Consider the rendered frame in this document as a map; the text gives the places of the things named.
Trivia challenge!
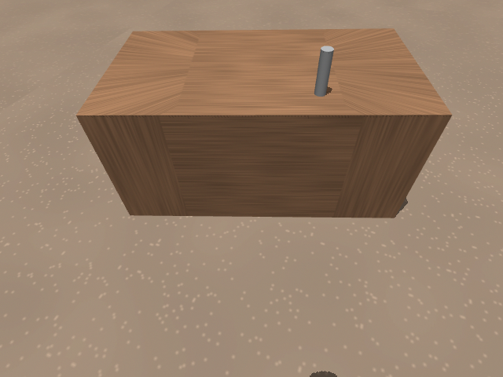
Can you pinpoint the can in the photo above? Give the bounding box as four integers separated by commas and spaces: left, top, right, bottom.
314, 46, 334, 97

